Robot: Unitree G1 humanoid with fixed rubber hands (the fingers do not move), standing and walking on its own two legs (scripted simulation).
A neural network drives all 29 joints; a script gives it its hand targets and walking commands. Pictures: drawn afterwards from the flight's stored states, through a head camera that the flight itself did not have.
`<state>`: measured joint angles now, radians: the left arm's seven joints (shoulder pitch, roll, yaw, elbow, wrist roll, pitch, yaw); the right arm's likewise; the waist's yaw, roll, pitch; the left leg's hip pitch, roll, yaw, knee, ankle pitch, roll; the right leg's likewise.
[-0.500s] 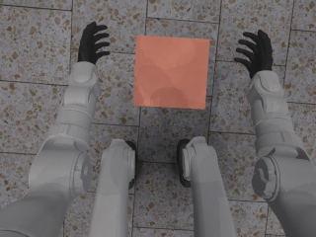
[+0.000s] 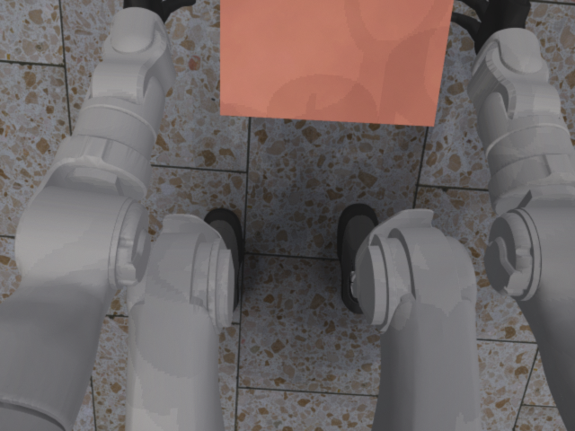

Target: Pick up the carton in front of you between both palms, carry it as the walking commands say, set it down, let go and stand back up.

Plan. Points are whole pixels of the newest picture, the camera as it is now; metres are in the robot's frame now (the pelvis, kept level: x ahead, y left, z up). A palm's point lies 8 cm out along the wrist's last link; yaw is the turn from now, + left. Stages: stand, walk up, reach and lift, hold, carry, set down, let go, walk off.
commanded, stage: reach and lift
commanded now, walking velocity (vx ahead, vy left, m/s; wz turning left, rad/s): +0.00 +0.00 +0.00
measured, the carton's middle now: (322, 37) +0.51 -0.05 -0.25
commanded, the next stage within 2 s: none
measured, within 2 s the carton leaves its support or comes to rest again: leaves its support in 0.76 s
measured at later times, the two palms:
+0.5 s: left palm (168, 8) +0.53 +0.12 -0.18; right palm (470, 27) +0.50 -0.20 -0.18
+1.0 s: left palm out of the picture +0.53 +0.11 -0.11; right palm (494, 8) +0.50 -0.19 -0.12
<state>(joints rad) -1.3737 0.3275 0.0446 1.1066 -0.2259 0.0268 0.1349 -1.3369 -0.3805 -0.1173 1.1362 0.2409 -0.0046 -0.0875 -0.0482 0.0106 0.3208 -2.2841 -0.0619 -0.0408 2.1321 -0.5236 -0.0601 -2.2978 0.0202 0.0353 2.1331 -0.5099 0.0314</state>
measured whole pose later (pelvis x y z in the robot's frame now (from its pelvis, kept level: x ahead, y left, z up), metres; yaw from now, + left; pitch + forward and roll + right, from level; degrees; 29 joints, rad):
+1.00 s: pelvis +0.01 +0.01 +0.00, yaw -1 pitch +37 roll +0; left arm -1.18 0.17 0.15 0.89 -0.15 0.15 0.20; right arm -1.16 -0.22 -0.16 0.88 0.16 0.17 -0.15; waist -0.04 0.04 0.14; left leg -2.25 -0.11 -0.06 2.17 -0.57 -0.08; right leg -2.26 0.07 0.06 2.16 -0.55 0.07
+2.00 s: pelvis +0.07 +0.01 +0.28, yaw -2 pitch +28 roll +0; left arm -0.56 -0.10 0.35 0.66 0.14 0.26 0.08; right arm -0.55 0.07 -0.34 0.65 -0.16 0.29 -0.05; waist -0.02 0.02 -0.24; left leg -1.25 -0.11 -0.12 1.24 -0.48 -0.03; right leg -1.26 0.09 0.12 1.23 -0.46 0.04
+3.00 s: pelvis +0.10 +0.00 +0.40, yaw -2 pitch -4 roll +0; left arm -0.34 -0.16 0.32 0.41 0.29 0.60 -0.01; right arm -0.33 0.16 -0.30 0.40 -0.29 0.62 0.01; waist 0.00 0.01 0.00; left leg -0.18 -0.05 -0.14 0.48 -0.23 -0.01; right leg -0.19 0.05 0.14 0.47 -0.21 0.01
